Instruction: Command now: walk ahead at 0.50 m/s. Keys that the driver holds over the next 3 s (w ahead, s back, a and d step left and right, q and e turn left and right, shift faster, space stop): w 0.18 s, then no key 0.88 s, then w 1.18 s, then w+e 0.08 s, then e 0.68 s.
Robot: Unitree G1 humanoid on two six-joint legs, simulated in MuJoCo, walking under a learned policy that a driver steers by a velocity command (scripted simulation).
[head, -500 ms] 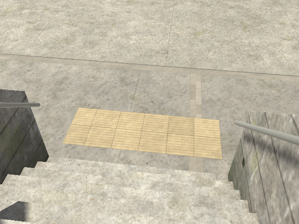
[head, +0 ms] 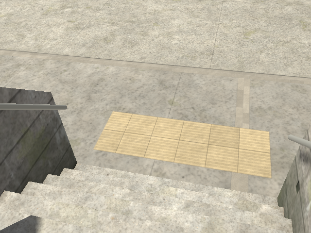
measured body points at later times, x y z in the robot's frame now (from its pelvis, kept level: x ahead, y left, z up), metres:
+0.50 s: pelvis +0.23 +0.01 -0.20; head +0.22 +0.02 +0.25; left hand +0.28 +0.27 -0.35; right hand +0.15 -0.20 -0.35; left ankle +0.17 +0.10 -0.87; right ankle +0.38 -0.12 -0.89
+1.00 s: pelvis +0.30 -0.02 -0.35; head +0.28 -0.05 +0.10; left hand +0.25 +0.22 -0.49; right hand +0.51 -0.22 -0.46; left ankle +0.33 +0.13 -0.72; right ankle +0.37 -0.09 -1.07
